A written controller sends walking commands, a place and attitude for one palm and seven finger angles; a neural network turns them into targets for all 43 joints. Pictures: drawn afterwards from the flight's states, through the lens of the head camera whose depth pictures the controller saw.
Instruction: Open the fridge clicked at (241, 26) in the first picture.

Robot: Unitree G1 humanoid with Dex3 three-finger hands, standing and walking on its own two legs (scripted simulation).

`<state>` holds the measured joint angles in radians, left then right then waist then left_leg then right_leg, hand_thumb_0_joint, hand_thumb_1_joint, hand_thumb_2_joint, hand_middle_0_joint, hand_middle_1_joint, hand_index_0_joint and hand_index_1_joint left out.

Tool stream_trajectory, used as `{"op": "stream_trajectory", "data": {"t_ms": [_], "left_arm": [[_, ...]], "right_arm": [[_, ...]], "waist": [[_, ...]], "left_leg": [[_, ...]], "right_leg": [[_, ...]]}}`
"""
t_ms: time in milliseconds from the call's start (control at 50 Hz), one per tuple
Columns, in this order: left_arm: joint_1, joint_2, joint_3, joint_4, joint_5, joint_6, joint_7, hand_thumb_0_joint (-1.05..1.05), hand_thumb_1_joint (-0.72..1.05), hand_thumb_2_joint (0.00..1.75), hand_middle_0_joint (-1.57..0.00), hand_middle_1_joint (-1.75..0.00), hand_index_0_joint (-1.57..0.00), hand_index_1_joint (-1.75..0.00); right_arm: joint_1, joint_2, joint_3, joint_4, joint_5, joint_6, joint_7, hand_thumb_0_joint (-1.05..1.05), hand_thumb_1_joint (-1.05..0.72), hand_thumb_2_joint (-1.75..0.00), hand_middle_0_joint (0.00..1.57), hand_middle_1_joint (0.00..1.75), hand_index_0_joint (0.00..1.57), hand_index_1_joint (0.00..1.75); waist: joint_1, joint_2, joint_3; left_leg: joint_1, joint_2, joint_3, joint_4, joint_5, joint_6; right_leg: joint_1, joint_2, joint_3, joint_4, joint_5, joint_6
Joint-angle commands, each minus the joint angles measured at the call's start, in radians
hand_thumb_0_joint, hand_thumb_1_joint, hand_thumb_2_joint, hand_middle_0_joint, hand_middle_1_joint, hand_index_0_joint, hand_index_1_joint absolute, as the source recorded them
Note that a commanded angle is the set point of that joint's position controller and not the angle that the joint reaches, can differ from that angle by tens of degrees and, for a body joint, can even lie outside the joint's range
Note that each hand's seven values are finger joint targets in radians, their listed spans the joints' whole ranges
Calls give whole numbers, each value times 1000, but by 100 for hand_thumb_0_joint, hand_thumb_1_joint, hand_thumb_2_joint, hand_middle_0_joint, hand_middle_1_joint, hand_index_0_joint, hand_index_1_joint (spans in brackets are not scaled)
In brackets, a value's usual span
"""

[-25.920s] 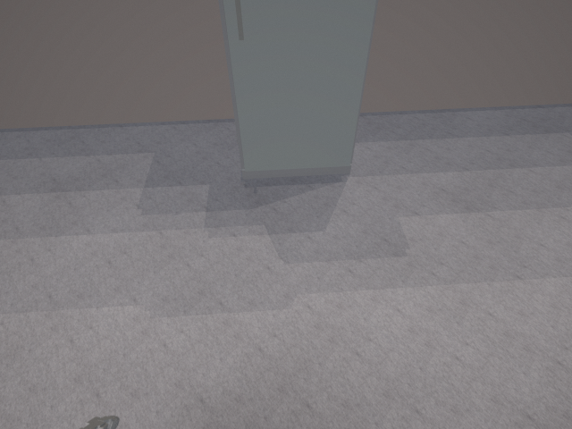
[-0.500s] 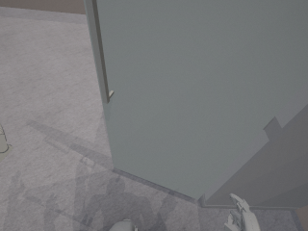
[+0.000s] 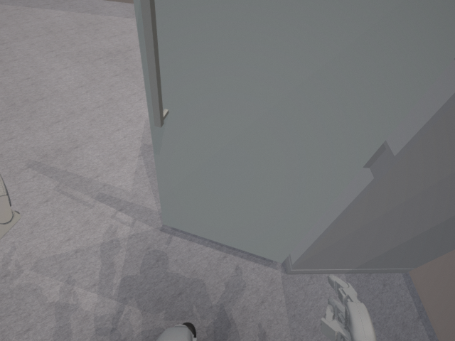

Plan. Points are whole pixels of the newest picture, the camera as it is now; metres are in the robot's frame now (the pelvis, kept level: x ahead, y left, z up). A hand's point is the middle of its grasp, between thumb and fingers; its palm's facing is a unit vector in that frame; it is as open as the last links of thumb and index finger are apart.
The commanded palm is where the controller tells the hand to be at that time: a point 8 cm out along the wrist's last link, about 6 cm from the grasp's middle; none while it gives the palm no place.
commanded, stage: stop stepping back and stand still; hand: left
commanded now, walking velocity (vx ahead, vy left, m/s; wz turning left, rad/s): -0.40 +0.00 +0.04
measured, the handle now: (156, 44) +0.59 +0.20 +0.18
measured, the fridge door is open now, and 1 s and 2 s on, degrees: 71 71 71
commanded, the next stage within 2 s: let the arm hang, fingers relaxed in 0.92 s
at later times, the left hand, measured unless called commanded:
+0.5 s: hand out of the picture +0.11 +0.28 +0.18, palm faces +0.39 -0.81 -0.43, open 7.4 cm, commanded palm +0.06 +0.33 +0.18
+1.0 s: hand out of the picture +0.11 +0.33 +0.18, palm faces +0.45 -0.77 -0.46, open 7.4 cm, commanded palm none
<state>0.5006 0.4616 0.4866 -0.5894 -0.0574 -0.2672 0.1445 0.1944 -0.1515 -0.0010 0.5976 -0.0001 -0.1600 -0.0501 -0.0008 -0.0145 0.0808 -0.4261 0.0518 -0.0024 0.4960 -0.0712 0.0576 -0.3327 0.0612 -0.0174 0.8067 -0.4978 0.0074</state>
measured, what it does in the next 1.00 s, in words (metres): steps on the spot: right foot, then left foot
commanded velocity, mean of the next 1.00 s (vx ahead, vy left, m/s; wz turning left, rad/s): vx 0.06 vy -0.06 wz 0.00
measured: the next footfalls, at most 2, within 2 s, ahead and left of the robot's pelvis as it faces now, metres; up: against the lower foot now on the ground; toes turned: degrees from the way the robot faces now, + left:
right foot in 0.10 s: -0.03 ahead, -0.15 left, +0.00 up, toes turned -4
left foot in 0.28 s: +0.00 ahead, +0.14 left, +0.00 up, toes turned +3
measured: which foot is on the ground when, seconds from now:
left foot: down 0.00-0.12, up 0.14-0.26, down 0.28-1.00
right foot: up 0.00-0.08, down 0.10-0.28, up 0.30-0.46, down 0.48-0.70, up 0.72-0.92, down 0.94-1.00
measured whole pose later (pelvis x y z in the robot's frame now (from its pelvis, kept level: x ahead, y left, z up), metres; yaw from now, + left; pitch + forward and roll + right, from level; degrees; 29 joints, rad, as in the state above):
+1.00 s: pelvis -0.08 +0.06 +0.01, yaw +1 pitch -1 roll -2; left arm 0.52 0.44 0.43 -0.45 -0.02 -0.22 0.14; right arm 0.25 -0.14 0.04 0.63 -0.02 -0.13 -0.06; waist 0.01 -0.01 -0.01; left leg -0.25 -0.01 0.04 0.44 -0.17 0.05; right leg -0.15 0.02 -0.05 0.38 -0.23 -0.02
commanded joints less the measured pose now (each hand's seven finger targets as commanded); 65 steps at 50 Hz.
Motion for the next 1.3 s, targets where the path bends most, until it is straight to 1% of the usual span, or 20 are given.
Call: {"op": "stream_trajectory", "data": {"t_ms": [0,60,100,120,140,220,260,300,420,520,640,680,720,760,820,980,1000,1100,1140,1280], "left_arm": [[32,140,77,-221,-15,-54,2,0,90,90,-20,-30,-20,-30],[14,197,96,-175,-13,-52,-4,0,90,90,-20,-30,-20,-30],[-45,225,96,-134,-20,-59,9,0,90,90,-20,-30,-20,-30],[-33,162,43,-61,-26,-29,4,0,90,90,-20,-30,-20,-30],[-29,135,34,-41,-14,0,6,0,90,90,-20,-30,-20,-30],[-119,127,32,-70,7,9,28,0,90,90,-20,-30,-20,-30],[-137,159,47,-157,12,-20,37,0,90,90,-20,-30,-20,-30],[-124,168,58,-212,12,-26,28,0,90,90,-20,-30,-20,-30],[54,124,37,-118,29,-3,8,0,90,90,-20,-30,-20,-30],[-62,112,37,19,8,28,10,0,90,90,-20,-30,-20,-30],[-195,95,-30,-42,30,13,31,0,90,90,-20,-30,-20,-30],[-213,131,-5,-176,29,-11,34,0,90,90,-20,-30,-20,-30],[-208,169,41,-185,44,-14,32,0,90,90,-20,-30,-20,-30],[-129,157,43,-174,46,-10,27,0,90,90,-20,-30,-20,-30],[-16,106,22,-118,40,-2,16,0,90,90,-20,-30,-20,-30],[-73,98,9,22,26,17,3,0,90,90,-20,-30,-20,-30],[-30,-101,-334,723,105,175,-132,0,90,90,-20,-30,-20,-30],[-161,-123,-399,901,93,277,-147,0,90,90,-20,-30,-20,-30],[-216,-105,-411,1029,91,278,-143,0,90,90,-20,-30,-20,-30],[-218,-137,-442,1436,75,262,-128,0,90,90,-20,-30,-20,-30]], "right_arm": [[-48,-184,-57,-129,-9,-53,-8,0,-90,-90,20,30,20,30],[-28,-169,-52,-123,-14,-22,-19,0,-90,-90,20,30,20,30],[-35,-156,-42,-124,-1,-10,-36,0,-90,-90,20,30,20,30],[-27,-163,-61,-114,16,-6,-44,0,-90,-90,20,30,20,30],[-40,-170,-64,-117,17,10,-39,0,-90,-90,20,30,20,30],[-73,-163,-17,-121,14,10,-52,0,-90,-90,20,30,20,30],[-64,-196,-37,-141,19,-31,-57,0,-90,-90,20,30,20,30],[-73,-170,-30,-123,-5,-50,-45,0,-90,-90,20,30,20,30],[-36,-172,-38,-121,-11,-30,-11,0,-90,-90,20,30,20,30],[-14,-179,-63,-91,2,16,-30,0,-90,-90,20,30,20,30],[-50,-178,-37,-88,-1,-2,-48,0,-90,-90,20,30,20,30],[-62,-193,-35,-108,-1,-27,-49,0,-90,-90,20,30,20,30],[-60,-155,-25,-94,-23,-46,-38,0,-90,-90,20,30,20,30],[-51,-150,-25,-92,-17,-58,-20,0,-90,-90,20,30,20,30],[-35,-161,-28,-101,-17,-44,-13,0,-90,-90,20,30,20,30],[-41,-160,-29,-107,-8,-15,-34,0,-90,-90,20,30,20,30],[-41,-320,-80,95,11,-19,50,0,-90,-90,20,30,20,30],[16,-206,-54,79,-14,112,38,0,-90,-90,20,30,20,30],[0,-195,-45,103,-27,135,39,0,-90,-90,20,30,20,30],[22,-152,-15,268,-29,148,26,0,-90,-90,20,30,20,30]], "waist": [[20,281,-253],[8,121,-256],[2,-95,-175],[5,-245,-139],[4,-250,-88],[-27,30,-60],[1,269,-110],[-11,348,-113],[7,210,-158],[-8,-214,-84],[-22,16,-43],[-9,304,-77],[-11,299,-13],[11,201,-44],[4,261,-95],[-5,40,-116],[-33,-3,-88],[-18,-192,-165],[-19,-187,-108],[6,157,-105]], "left_leg": [[154,166,-208,-285,-293,0],[185,94,-131,-120,-250,-65],[263,-19,20,294,-314,-103],[232,-64,-10,522,-360,-104],[124,-46,-41,626,-365,-85],[146,-14,-23,-56,-220,-46],[190,154,-292,-240,-140,5],[65,195,-450,-440,-662,-3],[-3,46,-156,-289,-486,-46],[-9,-53,-13,424,-309,-54],[236,0,0,-61,-349,-3],[284,211,-379,-289,-469,73],[71,272,-534,-457,-737,90],[76,214,-358,-404,-563,64],[67,147,-187,-359,-523,1],[143,74,-108,-222,-315,-29],[103,62,-89,44,90,-15],[94,40,-99,108,29,0],[88,6,-88,99,-43,-6],[93,28,-139,-90,-61,-7]], "right_leg": [[176,5,-39,-335,58,-13],[212,-94,4,-565,227,-50],[-58,-322,121,-615,272,-154],[-208,-408,219,-631,79,-219],[-178,-410,209,-582,170,-240],[-3,-229,62,-302,332,-78],[19,-62,-5,-164,134,-11],[77,-22,25,-61,-5,-7],[361,-7,-45,-462,106,-38],[13,-364,370,-658,-186,-240],[-81,-204,129,-425,-113,-116],[-130,-42,-7,-111,4,-28],[-60,-46,53,86,29,-28],[29,-55,19,-53,66,-26],[207,-13,-63,-310,91,-28],[204,-86,54,-486,208,-42],[106,-198,27,-315,608,-60],[69,-213,64,-304,439,-93],[36,-234,96,-368,334,-116],[193,-167,75,-421,277,-74]]}}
